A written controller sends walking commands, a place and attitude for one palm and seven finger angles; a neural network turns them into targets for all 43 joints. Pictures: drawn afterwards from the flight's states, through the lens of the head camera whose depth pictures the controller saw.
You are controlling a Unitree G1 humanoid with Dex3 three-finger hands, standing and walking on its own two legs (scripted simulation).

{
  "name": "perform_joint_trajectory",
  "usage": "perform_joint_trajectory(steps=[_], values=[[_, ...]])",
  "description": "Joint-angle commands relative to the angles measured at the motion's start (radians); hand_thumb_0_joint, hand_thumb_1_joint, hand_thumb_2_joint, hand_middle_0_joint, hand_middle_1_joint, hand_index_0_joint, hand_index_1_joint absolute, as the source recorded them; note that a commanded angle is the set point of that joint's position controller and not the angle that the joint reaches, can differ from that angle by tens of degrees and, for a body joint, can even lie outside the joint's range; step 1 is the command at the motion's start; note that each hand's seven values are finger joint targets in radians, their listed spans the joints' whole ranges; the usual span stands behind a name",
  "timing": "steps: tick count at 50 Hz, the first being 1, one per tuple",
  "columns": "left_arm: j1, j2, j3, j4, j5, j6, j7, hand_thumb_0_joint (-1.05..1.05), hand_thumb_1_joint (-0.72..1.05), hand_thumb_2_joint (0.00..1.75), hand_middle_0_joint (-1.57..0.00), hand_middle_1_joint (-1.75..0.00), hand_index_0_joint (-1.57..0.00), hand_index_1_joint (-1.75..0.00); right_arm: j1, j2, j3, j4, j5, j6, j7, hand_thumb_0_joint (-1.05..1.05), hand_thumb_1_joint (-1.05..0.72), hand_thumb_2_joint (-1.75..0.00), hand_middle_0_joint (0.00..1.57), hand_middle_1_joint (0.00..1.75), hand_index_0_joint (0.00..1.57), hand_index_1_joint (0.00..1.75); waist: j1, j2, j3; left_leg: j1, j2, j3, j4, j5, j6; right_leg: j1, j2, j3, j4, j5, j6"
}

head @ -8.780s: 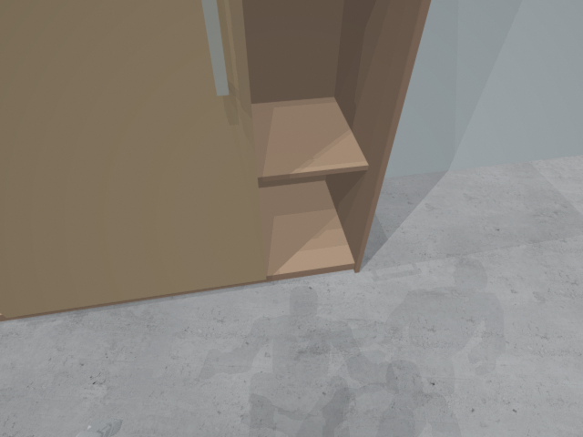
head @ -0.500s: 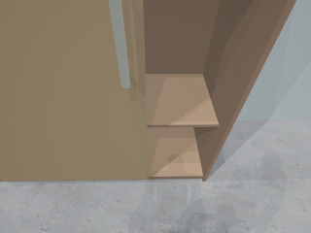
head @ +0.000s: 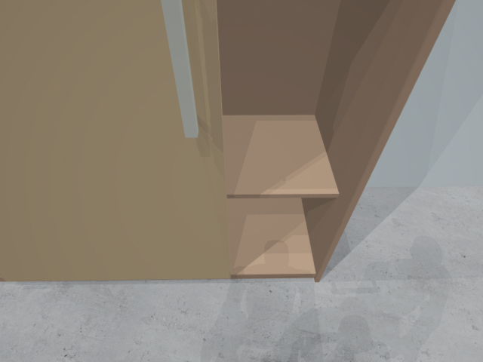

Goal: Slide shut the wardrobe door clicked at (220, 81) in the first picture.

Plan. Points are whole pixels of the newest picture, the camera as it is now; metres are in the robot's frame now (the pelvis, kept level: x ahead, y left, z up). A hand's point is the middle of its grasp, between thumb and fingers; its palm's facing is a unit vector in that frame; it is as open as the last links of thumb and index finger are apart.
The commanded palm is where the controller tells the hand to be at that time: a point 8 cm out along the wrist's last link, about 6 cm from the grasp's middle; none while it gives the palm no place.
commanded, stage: look again from close up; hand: left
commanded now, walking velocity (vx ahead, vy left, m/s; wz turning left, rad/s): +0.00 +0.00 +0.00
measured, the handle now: (181, 48) +0.54 +0.14 +0.26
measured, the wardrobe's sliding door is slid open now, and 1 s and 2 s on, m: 0.37 0.37 0.37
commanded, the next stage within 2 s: shuffle to correct the standing spot in 0.62 s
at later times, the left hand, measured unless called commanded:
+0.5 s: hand out of the picture -0.02 +0.14 -0.17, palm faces +0.06 -0.98 -0.17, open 7.4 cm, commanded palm none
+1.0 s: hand out of the picture -0.03 +0.13 -0.19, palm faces +0.10 -0.99 -0.14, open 7.4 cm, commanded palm none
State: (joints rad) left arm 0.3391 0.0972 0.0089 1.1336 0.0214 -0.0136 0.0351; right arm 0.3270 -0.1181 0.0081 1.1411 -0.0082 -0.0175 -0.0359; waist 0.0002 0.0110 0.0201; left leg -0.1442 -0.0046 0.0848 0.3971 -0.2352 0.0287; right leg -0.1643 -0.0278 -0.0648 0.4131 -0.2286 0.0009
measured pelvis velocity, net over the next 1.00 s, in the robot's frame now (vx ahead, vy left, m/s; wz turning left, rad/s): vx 0.03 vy -0.02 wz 0.02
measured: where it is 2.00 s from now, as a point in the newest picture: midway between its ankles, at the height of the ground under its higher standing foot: outside the picture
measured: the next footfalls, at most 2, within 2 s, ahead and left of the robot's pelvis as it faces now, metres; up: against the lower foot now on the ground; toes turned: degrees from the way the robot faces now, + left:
right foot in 1.28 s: +0.12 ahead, -0.14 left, +0.00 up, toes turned +1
left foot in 1.48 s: +0.10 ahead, +0.08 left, +0.00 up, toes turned +9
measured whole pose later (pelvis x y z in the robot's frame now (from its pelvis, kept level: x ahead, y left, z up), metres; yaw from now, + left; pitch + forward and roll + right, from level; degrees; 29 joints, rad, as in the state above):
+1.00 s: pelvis +0.03 -0.02 -0.01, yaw +1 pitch -1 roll -1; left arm 0.40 0.12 0.04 1.13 0.03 -0.01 0.01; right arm 0.37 -0.12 0.00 1.15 -0.02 0.00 -0.03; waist 0.01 0.00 -0.02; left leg -0.19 0.05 0.05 0.56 -0.36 0.00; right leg -0.17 0.02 -0.10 0.51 -0.33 -0.04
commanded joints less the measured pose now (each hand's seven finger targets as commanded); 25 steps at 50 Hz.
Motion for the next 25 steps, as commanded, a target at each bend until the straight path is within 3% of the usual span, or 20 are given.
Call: perform_joint_trajectory(steps=[1,7,25], values=[[0.094,0.087,0.018,-0.016,-0.004,-0.012,0.010,0.00,0.90,0.90,-0.20,-0.30,-0.20,-0.30,0.085,-0.086,-0.013,-0.014,-0.002,-0.009,-0.008,0.00,-0.90,-0.90,0.20,0.30,0.20,0.30,0.002,-0.029,0.064,-0.047,0.120,-0.116,-0.079,0.128,0.006,-0.018,-0.081,0.081,-0.078,0.110,-0.023],[0.087,0.088,0.019,-0.016,-0.004,-0.011,0.009,0.00,0.90,0.90,-0.20,-0.30,-0.20,-0.30,0.080,-0.083,-0.011,-0.012,-0.004,-0.006,-0.007,0.00,-0.90,-0.90,0.20,0.30,0.20,0.30,0.002,-0.010,0.089,-0.061,0.117,-0.116,-0.085,0.100,0.002,-0.031,-0.080,0.085,-0.085,0.088,-0.025],[0.075,0.108,0.023,-0.021,-0.005,-0.018,0.006,0.00,0.90,0.90,-0.20,-0.30,-0.20,-0.30,0.068,-0.093,-0.013,-0.014,-0.005,-0.005,-0.007,0.00,-0.90,-0.90,0.20,0.30,0.20,0.30,0.001,-0.015,0.066,-0.051,0.117,-0.108,-0.068,0.110,-0.005,-0.020,-0.084,0.095,-0.104,0.095,-0.034]])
